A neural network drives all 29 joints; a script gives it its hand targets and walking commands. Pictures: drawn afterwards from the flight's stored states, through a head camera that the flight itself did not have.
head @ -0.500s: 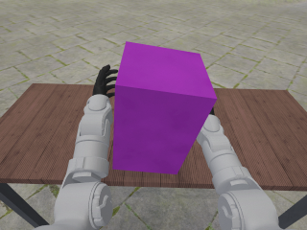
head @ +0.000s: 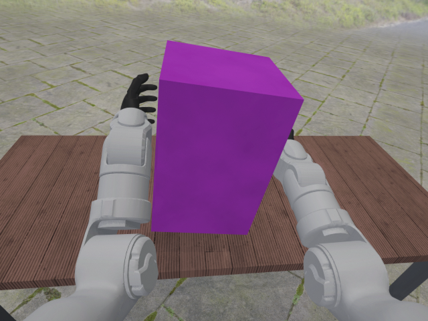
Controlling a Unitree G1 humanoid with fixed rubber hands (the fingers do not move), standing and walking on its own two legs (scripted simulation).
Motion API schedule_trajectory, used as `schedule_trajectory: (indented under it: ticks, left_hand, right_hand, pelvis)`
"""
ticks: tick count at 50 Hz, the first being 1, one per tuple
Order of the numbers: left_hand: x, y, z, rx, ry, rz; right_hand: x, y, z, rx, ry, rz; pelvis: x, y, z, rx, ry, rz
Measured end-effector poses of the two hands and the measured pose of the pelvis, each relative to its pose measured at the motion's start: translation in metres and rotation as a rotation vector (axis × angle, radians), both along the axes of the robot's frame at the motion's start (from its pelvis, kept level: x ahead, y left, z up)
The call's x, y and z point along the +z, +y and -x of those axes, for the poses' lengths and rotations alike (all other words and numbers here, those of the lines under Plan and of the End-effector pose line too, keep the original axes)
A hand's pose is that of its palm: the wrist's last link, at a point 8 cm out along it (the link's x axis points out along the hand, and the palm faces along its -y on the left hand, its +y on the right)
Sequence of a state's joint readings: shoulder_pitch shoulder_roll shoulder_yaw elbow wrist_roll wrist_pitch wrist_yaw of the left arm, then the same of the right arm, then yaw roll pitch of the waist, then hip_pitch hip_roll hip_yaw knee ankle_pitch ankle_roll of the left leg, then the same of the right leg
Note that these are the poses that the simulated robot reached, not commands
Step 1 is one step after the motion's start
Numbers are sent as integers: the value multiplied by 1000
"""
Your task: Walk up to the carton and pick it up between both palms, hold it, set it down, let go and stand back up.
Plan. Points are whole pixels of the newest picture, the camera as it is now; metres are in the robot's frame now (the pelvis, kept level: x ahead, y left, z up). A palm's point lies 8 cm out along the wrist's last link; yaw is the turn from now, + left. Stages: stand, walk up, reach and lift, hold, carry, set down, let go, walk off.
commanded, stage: reach and lift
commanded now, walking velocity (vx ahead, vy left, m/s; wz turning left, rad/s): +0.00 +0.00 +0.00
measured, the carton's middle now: (210, 144) +0.37 -0.01 +0.20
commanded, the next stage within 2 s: hold in 0.80 s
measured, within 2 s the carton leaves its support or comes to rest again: neither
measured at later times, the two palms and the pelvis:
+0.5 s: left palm (140, 108) +0.40 +0.11 +0.26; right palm (289, 126) +0.39 -0.17 +0.23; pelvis +0.02 -0.04 +0.00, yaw +2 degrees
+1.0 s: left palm (133, 95) +0.39 +0.11 +0.29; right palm (292, 114) +0.38 -0.16 +0.26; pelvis +0.01 -0.03 +0.00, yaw +1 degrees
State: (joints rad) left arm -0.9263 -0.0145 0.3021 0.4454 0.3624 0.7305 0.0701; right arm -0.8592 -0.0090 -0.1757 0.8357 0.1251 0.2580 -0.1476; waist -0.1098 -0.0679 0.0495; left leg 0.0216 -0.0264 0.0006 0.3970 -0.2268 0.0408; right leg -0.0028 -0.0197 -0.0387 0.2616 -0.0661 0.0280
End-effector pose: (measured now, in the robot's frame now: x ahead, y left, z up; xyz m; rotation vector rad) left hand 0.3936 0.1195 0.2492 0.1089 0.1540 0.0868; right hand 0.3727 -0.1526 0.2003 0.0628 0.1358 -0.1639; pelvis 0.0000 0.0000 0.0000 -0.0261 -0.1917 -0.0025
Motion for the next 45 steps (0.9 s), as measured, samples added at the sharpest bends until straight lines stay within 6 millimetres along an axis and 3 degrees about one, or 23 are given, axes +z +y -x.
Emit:
schedule_trajectory:
  ticks: [8, 17, 30, 45]
  left_hand:
    - [-11, -13, -8, 18, 16, 6]
    - [1, -23, -9, 31, 5, 33]
    - [17, -6, -4, 34, 9, 80]
    - [36, -5, 1, 19, -7, 55]
  right_hand:
    - [-7, -14, -11, 13, 12, 2]
    - [4, -24, -19, 28, 3, -24]
    - [36, -11, -21, 44, 25, -18]
    - [53, -10, -14, 35, 13, -37]
  pelvis:
    - [0, -6, -7, -10, 23, 6]
    - [0, -26, -16, 5, 40, 11]
    - [1, -46, -18, 45, 52, 3]
    - [0, -38, -15, 35, 58, 8]
